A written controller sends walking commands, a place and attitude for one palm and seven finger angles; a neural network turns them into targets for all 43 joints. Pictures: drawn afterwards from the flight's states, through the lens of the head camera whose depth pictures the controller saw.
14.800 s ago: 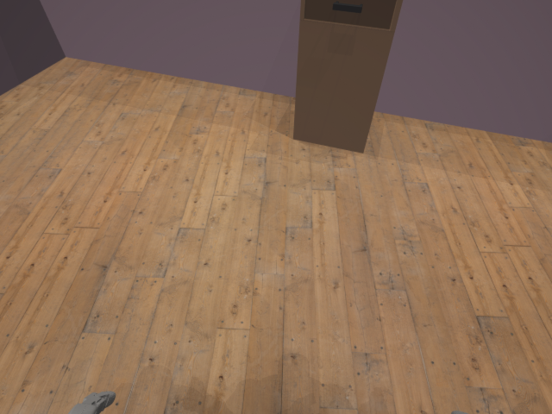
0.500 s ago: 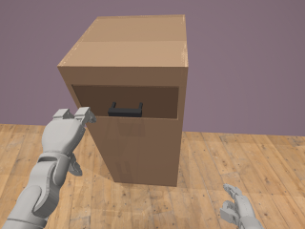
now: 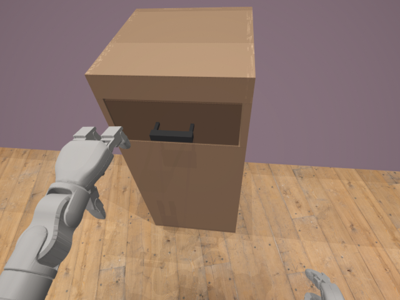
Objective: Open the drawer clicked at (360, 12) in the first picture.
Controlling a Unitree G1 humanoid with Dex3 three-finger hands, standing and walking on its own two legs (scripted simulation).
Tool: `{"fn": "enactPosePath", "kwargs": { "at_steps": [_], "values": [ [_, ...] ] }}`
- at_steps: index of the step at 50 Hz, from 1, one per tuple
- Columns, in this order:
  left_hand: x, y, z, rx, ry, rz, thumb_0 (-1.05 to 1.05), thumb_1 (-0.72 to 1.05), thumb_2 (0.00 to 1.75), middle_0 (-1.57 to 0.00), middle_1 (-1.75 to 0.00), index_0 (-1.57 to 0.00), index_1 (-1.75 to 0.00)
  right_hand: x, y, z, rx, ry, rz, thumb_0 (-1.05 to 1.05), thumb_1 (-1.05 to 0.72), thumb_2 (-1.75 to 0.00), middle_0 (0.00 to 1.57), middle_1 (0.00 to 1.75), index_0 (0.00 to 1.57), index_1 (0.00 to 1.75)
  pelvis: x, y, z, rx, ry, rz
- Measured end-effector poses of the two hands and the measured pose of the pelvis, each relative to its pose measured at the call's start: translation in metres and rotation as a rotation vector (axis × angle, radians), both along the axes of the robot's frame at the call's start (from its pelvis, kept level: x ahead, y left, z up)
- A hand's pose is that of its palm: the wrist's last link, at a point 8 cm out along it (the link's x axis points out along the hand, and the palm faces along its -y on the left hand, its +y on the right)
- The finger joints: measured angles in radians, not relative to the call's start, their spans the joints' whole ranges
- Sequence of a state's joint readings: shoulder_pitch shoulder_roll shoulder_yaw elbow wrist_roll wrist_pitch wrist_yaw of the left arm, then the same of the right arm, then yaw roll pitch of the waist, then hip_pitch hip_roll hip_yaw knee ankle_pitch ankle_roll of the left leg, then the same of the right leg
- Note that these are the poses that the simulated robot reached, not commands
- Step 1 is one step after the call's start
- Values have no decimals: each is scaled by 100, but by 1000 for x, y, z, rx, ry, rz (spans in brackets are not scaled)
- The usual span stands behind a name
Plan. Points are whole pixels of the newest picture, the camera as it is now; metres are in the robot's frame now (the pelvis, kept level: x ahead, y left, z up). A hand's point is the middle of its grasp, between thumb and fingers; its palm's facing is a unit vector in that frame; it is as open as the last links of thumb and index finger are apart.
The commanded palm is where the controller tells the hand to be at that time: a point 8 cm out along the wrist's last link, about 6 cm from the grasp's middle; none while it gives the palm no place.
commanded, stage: raise the hand with hooked fingers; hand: left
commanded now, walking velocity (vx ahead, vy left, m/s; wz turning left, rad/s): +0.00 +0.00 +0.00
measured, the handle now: (173, 131) +0.54 +0.16 -0.01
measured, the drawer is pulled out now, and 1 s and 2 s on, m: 0.00 0.00 0.00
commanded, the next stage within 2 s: move the hooked fingers above the handle in 0.04 s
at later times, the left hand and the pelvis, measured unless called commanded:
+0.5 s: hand (123, 158) +0.35 +0.21 +0.10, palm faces +0.05 -0.05 -1.00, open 13.8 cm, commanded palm +0.33 +0.22 +0.15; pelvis +0.01 -0.03 +0.00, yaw +0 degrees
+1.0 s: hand (137, 144) +0.41 +0.21 +0.07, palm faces +0.04 -0.05 -1.00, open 13.8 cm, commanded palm +0.39 +0.20 +0.13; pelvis +0.04 -0.02 -0.01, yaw +0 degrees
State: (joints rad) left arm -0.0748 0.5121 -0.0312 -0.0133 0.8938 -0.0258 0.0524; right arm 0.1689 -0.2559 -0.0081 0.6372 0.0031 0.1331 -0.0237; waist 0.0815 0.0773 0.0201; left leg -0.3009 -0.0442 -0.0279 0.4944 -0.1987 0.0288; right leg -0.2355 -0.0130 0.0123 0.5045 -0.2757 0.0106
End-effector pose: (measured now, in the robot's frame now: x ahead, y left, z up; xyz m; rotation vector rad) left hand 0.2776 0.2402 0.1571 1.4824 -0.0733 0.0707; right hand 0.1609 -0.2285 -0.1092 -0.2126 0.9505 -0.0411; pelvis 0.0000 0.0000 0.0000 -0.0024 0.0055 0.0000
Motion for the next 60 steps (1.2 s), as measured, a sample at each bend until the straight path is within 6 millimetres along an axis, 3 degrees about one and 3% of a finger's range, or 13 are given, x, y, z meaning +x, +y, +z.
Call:
{"fn": "enactPosePath", "kwargs": {
  "at_steps": [6, 13, 18, 27, 31, 36, 41, 50, 56, 60],
  "values": [
    [-2, 3, 2, 3, 2, 94, 0, -49, 30, -32, -120, -32, -120, 3, -5, 0, 22, -21, -7, 1, -91, -90, 19, 30, 20, 29, -4, -8, 0, 4, -2, 3],
    [1, -27, -11, 3, 82, 24, 0, -49, 30, -32, -120, -32, -120, 18, -10, 7, 25, -91, 2, 1, -91, -90, 20, 30, 20, 29, -4, -17, 0, 8, -14, 8],
    [19, -37, -18, 21, 91, -13, 0, -49, 30, -32, -120, -32, -120, 22, -16, 9, 12, -102, -2, 1, -91, -90, 20, 30, 20, 29, -4, -26, -1, 10, -5, 10],
    [55, -25, -8, 34, 57, 69, 0, -49, 30, -32, -120, -32, -120, 12, -37, -2, -6, -35, -55, 1, -91, -90, 20, 30, 20, 29, 10, -32, -2, 12, 37, 2],
    [65, -23, -20, 26, 123, 82, 0, -49, 30, -32, -120, -31, -120, 6, -46, -7, -21, 5, -75, 1, -91, -90, 20, 30, 20, 29, 17, -31, -3, 15, 54, -2],
    [73, -37, -35, 9, 158, -2, 0, -48, 30, -32, -120, -32, -120, 5, -52, -10, -47, 35, -94, 1, -91, -90, 20, 30, 20, 29, 26, -29, -5, 16, 75, -3],
    [83, -46, -33, 1, 75, -58, 0, -49, 30, -32, -120, -32, -120, 9, -50, -12, -48, 47, -113, 1, -91, -90, 19, 30, 20, 29, 32, -25, -7, 14, 95, -5],
    [112, -32, -32, 32, 57, 87, 0, -49, 30, -32, -120, -32, -120, 16, -32, -18, 10, 62, -111, 1, -91, -90, 19, 30, 20, 29, 38, -18, -9, 12, 124, -6],
    [121, -58, -46, 16, 142, 8, 0, -48, 30, -32, -120, -32, -120, 17, -25, -18, 13, 62, -109, 1, -91, -90, 20, 30, 20, 29, 40, -15, -10, 12, 123, -5],
    [126, -72, -45, 14, 111, -65, 0, -48, 30, -32, -120, -32, -120, 14, -26, -17, 5, 61, -122, 1, -91, -90, 20, 30, 20, 29, 40, -16, -11, 13, 127, -11]
  ]
}}
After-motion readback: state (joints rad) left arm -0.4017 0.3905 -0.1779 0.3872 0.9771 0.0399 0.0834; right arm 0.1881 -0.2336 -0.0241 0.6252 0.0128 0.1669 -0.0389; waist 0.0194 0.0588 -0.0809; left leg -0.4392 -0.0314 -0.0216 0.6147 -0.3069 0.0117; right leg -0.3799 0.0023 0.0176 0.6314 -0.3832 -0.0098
